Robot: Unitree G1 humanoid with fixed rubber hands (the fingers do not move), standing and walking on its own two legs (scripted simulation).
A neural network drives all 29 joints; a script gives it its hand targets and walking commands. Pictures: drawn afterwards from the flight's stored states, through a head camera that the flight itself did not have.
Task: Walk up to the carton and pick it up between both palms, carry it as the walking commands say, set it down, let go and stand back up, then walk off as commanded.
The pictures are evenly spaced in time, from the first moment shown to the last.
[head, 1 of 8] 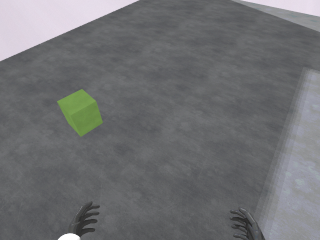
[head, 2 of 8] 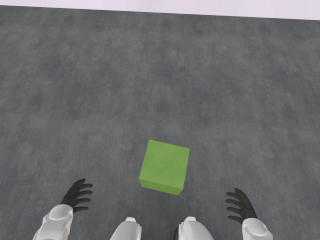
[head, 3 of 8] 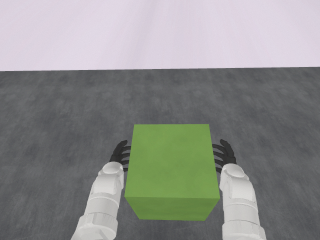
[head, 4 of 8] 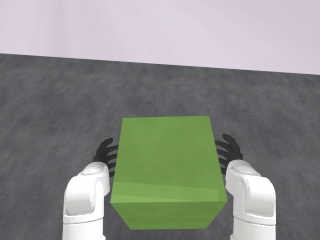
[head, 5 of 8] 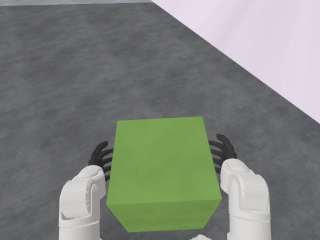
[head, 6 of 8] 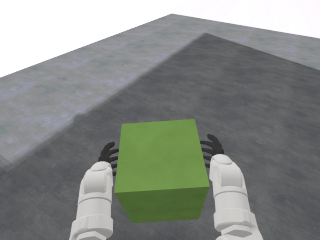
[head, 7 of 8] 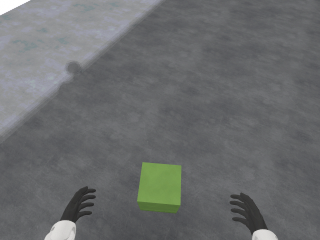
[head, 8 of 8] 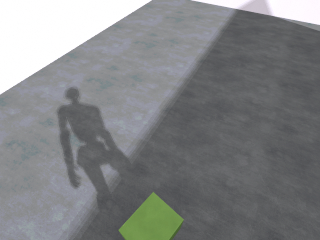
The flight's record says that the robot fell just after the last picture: no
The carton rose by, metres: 0.67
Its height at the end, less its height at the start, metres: -0.03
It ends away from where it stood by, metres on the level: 1.09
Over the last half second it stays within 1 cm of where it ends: yes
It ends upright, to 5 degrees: no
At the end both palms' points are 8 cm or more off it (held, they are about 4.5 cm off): yes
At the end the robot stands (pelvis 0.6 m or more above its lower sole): yes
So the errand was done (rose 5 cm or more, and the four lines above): no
